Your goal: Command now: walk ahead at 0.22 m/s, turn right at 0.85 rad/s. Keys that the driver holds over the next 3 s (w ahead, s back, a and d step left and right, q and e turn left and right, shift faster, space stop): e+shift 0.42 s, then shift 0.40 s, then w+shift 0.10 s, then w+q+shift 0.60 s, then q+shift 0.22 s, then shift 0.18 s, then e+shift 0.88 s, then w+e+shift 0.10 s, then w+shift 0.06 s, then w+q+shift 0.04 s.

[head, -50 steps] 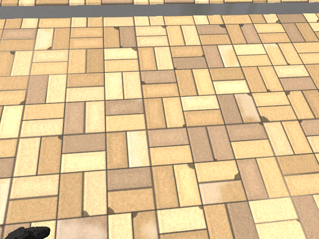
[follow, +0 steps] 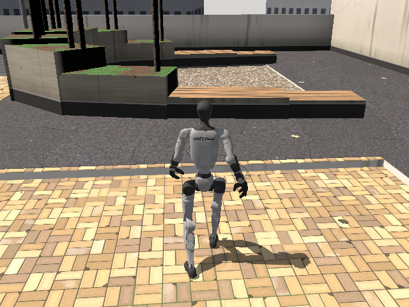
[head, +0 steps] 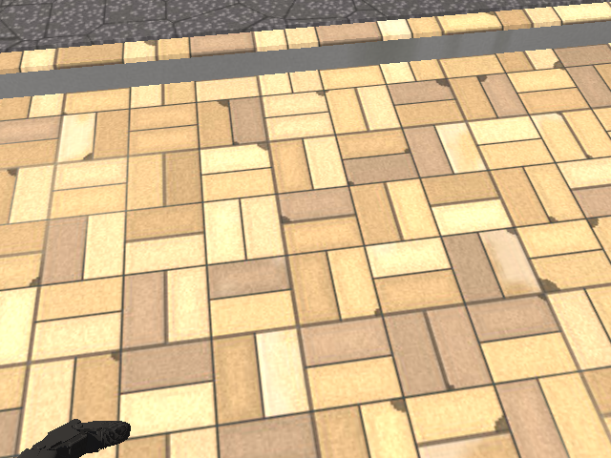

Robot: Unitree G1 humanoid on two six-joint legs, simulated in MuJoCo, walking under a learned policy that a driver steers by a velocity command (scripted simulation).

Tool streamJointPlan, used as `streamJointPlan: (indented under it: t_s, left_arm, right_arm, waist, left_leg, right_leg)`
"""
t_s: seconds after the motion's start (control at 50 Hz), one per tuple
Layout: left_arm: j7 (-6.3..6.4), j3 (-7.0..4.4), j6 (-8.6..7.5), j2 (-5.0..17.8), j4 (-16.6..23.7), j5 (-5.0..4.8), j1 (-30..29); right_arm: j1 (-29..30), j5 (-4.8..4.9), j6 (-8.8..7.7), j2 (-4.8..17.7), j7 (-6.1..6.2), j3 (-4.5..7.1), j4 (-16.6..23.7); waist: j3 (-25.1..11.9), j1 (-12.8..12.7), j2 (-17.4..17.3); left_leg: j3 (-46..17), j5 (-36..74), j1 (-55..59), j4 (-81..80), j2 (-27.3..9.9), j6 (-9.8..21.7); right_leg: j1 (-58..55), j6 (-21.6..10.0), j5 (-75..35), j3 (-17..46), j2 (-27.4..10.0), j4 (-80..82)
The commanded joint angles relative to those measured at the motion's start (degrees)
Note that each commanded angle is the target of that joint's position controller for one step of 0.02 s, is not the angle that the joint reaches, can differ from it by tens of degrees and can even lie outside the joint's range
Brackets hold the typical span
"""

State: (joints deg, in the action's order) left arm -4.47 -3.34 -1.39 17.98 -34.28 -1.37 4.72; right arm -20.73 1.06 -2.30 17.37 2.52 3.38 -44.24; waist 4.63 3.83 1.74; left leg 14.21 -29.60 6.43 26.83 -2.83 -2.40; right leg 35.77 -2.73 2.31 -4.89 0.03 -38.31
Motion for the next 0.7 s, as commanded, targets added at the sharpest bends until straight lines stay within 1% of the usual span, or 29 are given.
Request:
streamJointPlan:
  t_s: [0.02, 0.04, 0.06, 0.08, 0.1, 0.12, 0.14, 0.16, 0.18, 0.2, 0.22, 0.24, 0.26, 0.32, 0.36, 0.42, 0.44, 0.46, 0.48, 0.5, 0.52, 0.54, 0.56, 0.58, 0.6, 0.62, 0.64, 0.66, 0.7]
  left_arm:
    - [2.4, -5.38, 1.42, 12.1, -1.6, -0.44, 20.0]
    - [3.03, -5.69, 0.93, 18.5, 2.3, 1.67, 14.7]
    - [2.34, -5.48, 0.3, 16.4, 4.4, 2.14, 15.3]
    - [2.1, -4.85, -0.32, 14.2, 4.6, 1.44, 12.1]
    - [2.31, -4.26, -0.62, 11.7, 4.3, 0.06, 8.8]
    - [2.72, -3.62, -0.62, 9.8, 4.9, -0.42, 5.8]
    - [3.1, -3.51, -0.38, 9.5, 5.4, 0.26, 3.7]
    - [3.41, -3.68, 0.01, 9.6, 5.6, 0.82, 2.3]
    - [3.83, -3.81, 0.3, 9.8, 5.4, 0.93, 1.6]
    - [4.34, -3.94, 0.59, 10.1, 5.1, 0.9, 1.9]
    - [4.88, -4.1, 0.99, 10.6, 4.7, 0.78, 2.5]
    - [5.41, -4.23, 1.54, 11.0, 4.4, 0.58, 2.8]
    - [5.88, -4.27, 2.16, 11.3, 4.4, 0.29, 2.8]
    - [6.86, -4.06, 3.51, 11.0, 4.8, -0.3, 1.8]
    - [7.04, -4.06, 3.94, 10.8, 4.8, -0.23, 2.1]
    - [6.74, -4.14, 4.25, 10.4, 4.9, -0.08, 2.9]
    - [6.63, -3.93, 4.28, 9.8, 5.1, 0.04, 2.7]
    - [6.56, -3.62, 4.31, 9.0, 5.2, 0.02, 2.3]
    - [6.48, -3.05, 4.34, 7.6, 5.0, -0.27, 2.4]
    - [6.18, -1.86, 4.37, 4.0, 4.2, 0.19, 7.3]
    - [6.07, -2.07, 4.15, 5.4, 5.2, -0.09, 8.8]
    - [5.94, -3.45, 3.38, 10.7, 4.7, 0.88, 8.8]
    - [5.97, -4.13, 3.51, 12.9, 3.2, 0.51, 7.8]
    - [6.25, -3.98, 4.11, 11.7, 1.8, 0.42, 7.6]
    - [6.54, -3.44, 4.59, 10.0, 1.5, 0.68, 7.4]
    - [6.39, -2.72, 4.72, 8.0, 1.5, 0.59, 7.5]
    - [6.29, -2.17, 4.62, 6.6, 1.7, 0.46, 6.8]
    - [6.26, -1.72, 4.42, 5.5, 1.9, 0.32, 5.9]
    - [6.25, -1.07, 4.1, 4.3, 2.0, 0.4, 4.8]
  right_arm:
    - [4.4, 0.56, -1.8, 5.7, -1.09, 1.34, 6.8]
    - [-4.9, -2.18, -2.5, 0.3, -2.06, -0.62, 9.1]
    - [-2.4, -2.2, -3.5, 7.9, -2.64, 0.12, 9.1]
    - [5.2, -0.56, -3.56, 10.1, -2.45, 0.67, 11.4]
    - [7.2, -0.82, -3.24, 9.4, -1.65, 0.58, 11.8]
    - [7.3, -1.52, -2.59, 9.4, -0.97, 0.6, 11.2]
    - [6.9, -1.78, -1.82, 9.9, -0.9, 0.89, 10.9]
    - [6.7, -2.09, -1.19, 9.8, -0.86, 1.02, 10.7]
    - [6.3, -2.43, -0.86, 8.6, -0.79, 0.79, 10.2]
    - [6.5, -2.78, -0.7, 7.4, -0.66, 0.44, 10.0]
    - [7.3, -2.94, -0.55, 6.4, -0.53, 0.17, 10.3]
    - [8.3, -2.84, -0.27, 5.9, -0.43, 0.06, 10.5]
    - [9.2, -2.63, 0.11, 5.7, -0.39, 0.06, 10.7]
    - [12.6, -1.98, 0.66, 5.5, -0.55, 0.19, 11.4]
    - [15.0, -1.75, 0.23, 5.5, -0.8, 0.32, 11.9]
    - [16.4, -1.39, -0.99, 6.2, -1.32, 0.9, 12.0]
    - [14.9, -1.26, -1.3, 6.7, -1.55, 1.29, 11.3]
    - [13.2, -1.2, -1.55, 7.1, -1.81, 1.64, 10.6]
    - [11.8, -1.34, -1.74, 7.2, -1.94, 1.96, 9.9]
    - [13.2, -2.09, -1.38, 9.5, -1.79, 2.33, 10.7]
    - [14.3, -3.99, -0.28, 12.7, -1.67, 2.83, 11.4]
    - [13.1, -4.07, -0.17, 10.7, -1.68, 2.8, 11.4]
    - [14.4, -3.23, 0.03, 7.9, -1.49, 1.91, 12.1]
    - [15.4, -2.41, 0.47, 6.4, -1.3, 1.41, 12.3]
    - [15.5, -1.68, 0.8, 6.0, -1.12, 1.08, 12.2]
    - [15.4, -1.52, 1.16, 5.8, -1.01, 0.74, 11.8]
    - [14.7, -1.75, 1.46, 5.6, -0.97, 0.6, 11.4]
    - [13.8, -1.91, 1.72, 5.4, -0.96, 0.55, 11.0]
    - [12.6, -1.93, 2.05, 5.4, -0.99, 0.61, 10.3]
  waist:
    - [-12.1, -11.9, 1.9]
    - [-21.2, -3.3, 15.7]
    - [-34.8, -8.9, 6.2]
    - [-26.1, -8.9, 2.1]
    - [-16.4, -6.0, -3.2]
    - [-12.9, -3.9, -4.3]
    - [-10.4, -2.3, -3.0]
    - [-9.2, -1.5, -1.8]
    - [-8.9, -1.1, -1.3]
    - [-9.4, -1.2, -1.3]
    - [-10.2, -1.5, -1.4]
    - [-11.2, -1.8, -1.2]
    - [-11.9, -2.1, -0.4]
    - [-10.9, -3.2, 3.4]
    - [-10.0, -4.4, 5.7]
    - [-10.2, -5.5, 8.0]
    - [-11.1, -5.0, 8.8]
    - [-11.7, -4.4, 9.4]
    - [-11.8, -3.5, 8.2]
    - [-14.1, -6.1, -1.2]
    - [-10.4, -8.2, -16.2]
    - [-10.6, -6.8, -15.8]
    - [-9.2, -6.2, -10.8]
    - [-7.7, -5.9, -7.7]
    - [-6.8, -5.2, -7.1]
    - [-6.0, -5.0, -7.3]
    - [-5.9, -4.5, -8.0]
    - [-6.3, -3.9, -9.3]
    - [-7.6, -3.0, -11.9]
  left_leg:
    - [-4.1, 27.2, -25.2, 35.3, -3.5, 0.3]
    - [-10.5, -11.6, -45.0, 60.6, 7.8, -3.0]
    - [-24.5, -7.5, -45.2, 64.4, 7.1, -1.6]
    - [-24.4, -1.8, -46.9, 60.4, 5.4, -0.1]
    - [-23.5, 2.4, -47.9, 54.2, 3.4, 0.1]
    - [-23.7, 4.6, -45.7, 49.6, 1.8, 0.0]
    - [-23.7, 5.8, -41.8, 46.1, 1.2, -0.1]
    - [-23.3, 6.3, -39.3, 43.0, 1.4, -0.6]
    - [-22.5, 6.5, -37.5, 40.2, 1.6, -1.4]
    - [-21.8, 7.3, -36.5, 37.6, 2.2, -2.2]
    - [-21.5, 8.5, -36.3, 35.1, 3.0, -2.9]
    - [-21.6, 10.0, -36.4, 33.0, 3.8, -3.6]
    - [-22.0, 12.0, -36.6, 31.2, 4.4, -4.1]
    - [-23.3, 17.2, -36.5, 24.3, 5.6, -4.2]
    - [-23.9, 18.0, -35.3, 19.2, 6.3, -3.9]
    - [-24.7, 16.0, -31.2, 10.6, 7.3, -2.8]
    - [-24.6, 16.2, -29.1, 7.2, 6.8, -2.2]
    - [-23.8, 19.0, -25.9, 2.4, 6.1, -1.5]
    - [-23.1, 25.8, -20.7, -4.6, 4.1, -0.2]
    - [-31.4, 29.5, -13.5, -7.0, -6.1, 4.1]
    - [-44.5, 39.5, -12.5, -8.6, -15.7, 13.8]
    - [-51.7, 34.8, -14.9, -9.4, -19.5, 18.5]
    - [-45.6, 30.7, -16.9, -8.1, -16.7, 17.3]
    - [-39.6, 26.8, -18.3, -7.6, -12.5, 14.5]
    - [-37.1, 25.7, -18.5, -7.6, -10.6, 13.4]
    - [-34.5, 27.2, -19.3, -7.9, -9.1, 13.2]
    - [-31.9, 27.6, -19.3, -8.3, -7.5, 12.9]
    - [-30.3, 27.3, -17.5, -8.4, -6.5, 12.8]
    - [-29.4, 26.7, -14.4, -8.1, -6.4, 13.3]
  right_leg:
    - [-41.7, -7.3, -12.3, 6.5, 2.1, 7.8]
    - [-57.9, -21.8, -31.4, 39.4, -15.8, 5.3]
    - [-58.7, -25.2, -12.8, 51.5, -19.9, 14.7]
    - [-51.0, -21.5, -0.7, 46.8, -16.8, 19.0]
    - [-41.1, -17.8, 5.3, 41.5, -13.2, 20.8]
    - [-33.9, -15.9, 4.9, 38.1, -10.9, 21.3]
    - [-27.2, -15.0, 2.0, 34.8, -8.7, 22.4]
    - [-22.9, -14.4, -1.2, 32.7, -7.1, 22.7]
    - [-19.9, -14.1, -7.2, 30.2, -6.0, 21.8]
    - [-18.1, -13.8, -12.7, 28.5, -5.1, 20.5]
    - [-17.5, -13.4, -15.1, 28.0, -4.4, 19.6]
    - [-17.5, -12.8, -14.3, 28.4, -3.8, 19.0]
    - [-17.6, -12.0, -10.3, 29.1, -3.2, 18.7]
    - [-17.0, -8.9, 5.6, 31.3, -0.8, 18.6]
    - [-17.4, -8.0, 9.7, 33.5, -0.4, 17.9]
    - [-20.4, -7.3, 6.0, 37.7, -0.8, 14.7]
    - [-22.2, -6.7, 3.5, 38.4, -1.2, 12.9]
    - [-22.9, -6.0, 1.4, 38.7, -0.9, 10.7]
    - [-21.6, -4.4, 3.8, 37.2, 0.7, 7.3]
    - [-17.4, -1.8, 22.8, 31.5, 5.0, -2.3]
    - [-6.8, 1.9, 36.5, 19.9, 13.2, -12.3]
    - [-3.8, 4.7, 34.5, 18.8, 8.9, -24.7]
    - [-4.0, 5.8, 30.1, 18.2, 7.0, -29.4]
    - [-4.3, 6.7, 26.8, 17.1, 6.5, -31.5]
    - [-3.8, 7.4, 24.6, 16.2, 6.6, -34.1]
    - [-4.1, 7.8, 23.5, 14.9, 6.6, -34.5]
    - [-5.1, 8.1, 22.8, 13.2, 6.4, -32.3]
    - [-5.5, 8.3, 22.8, 12.0, 5.9, -28.6]
    - [-7.9, 8.6, 23.8, 10.5, 4.0, -19.6]
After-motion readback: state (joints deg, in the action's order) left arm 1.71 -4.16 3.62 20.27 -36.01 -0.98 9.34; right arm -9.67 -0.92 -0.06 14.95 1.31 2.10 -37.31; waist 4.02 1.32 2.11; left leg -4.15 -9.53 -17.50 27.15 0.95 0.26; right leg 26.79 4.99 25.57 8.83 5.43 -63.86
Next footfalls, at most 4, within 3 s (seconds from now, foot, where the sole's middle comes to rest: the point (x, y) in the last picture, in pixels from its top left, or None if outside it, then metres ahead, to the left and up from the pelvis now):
0.02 right None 0.20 -0.07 -0.75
0.50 left None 0.32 0.10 -0.75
0.86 right None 0.12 -0.07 -0.75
1.36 left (281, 367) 0.61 0.04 -0.75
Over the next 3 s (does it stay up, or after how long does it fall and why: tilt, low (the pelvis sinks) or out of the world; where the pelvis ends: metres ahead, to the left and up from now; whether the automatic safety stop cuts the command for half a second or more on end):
stays up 0.91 -0.10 0.04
